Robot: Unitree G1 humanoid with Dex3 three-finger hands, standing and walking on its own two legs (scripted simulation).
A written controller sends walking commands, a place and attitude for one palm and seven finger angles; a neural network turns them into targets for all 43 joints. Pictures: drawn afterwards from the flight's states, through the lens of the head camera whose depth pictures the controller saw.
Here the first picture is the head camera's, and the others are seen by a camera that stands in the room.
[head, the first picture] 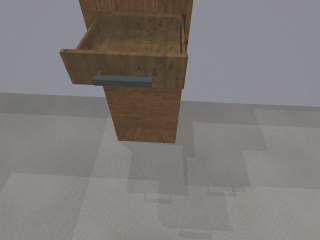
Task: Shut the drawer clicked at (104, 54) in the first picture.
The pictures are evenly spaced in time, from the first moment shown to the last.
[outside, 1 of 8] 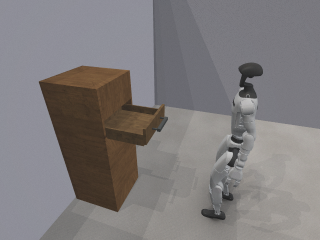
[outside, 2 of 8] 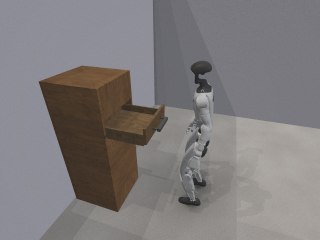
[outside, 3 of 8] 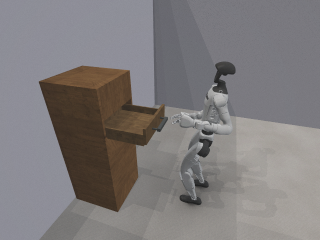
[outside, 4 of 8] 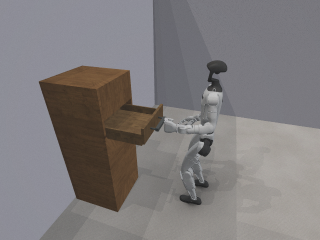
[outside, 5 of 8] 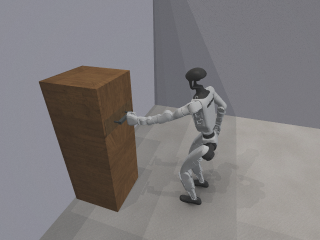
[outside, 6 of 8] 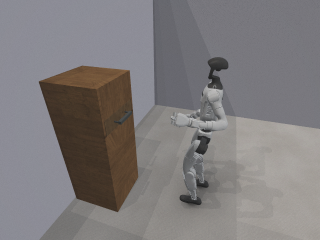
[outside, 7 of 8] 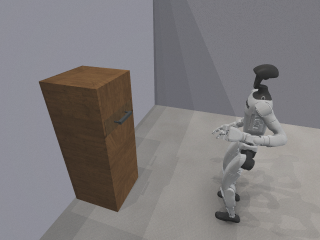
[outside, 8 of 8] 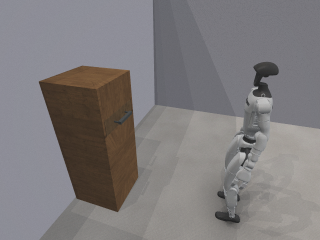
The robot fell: no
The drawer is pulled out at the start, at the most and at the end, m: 0.30 0.30 0.00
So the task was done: yes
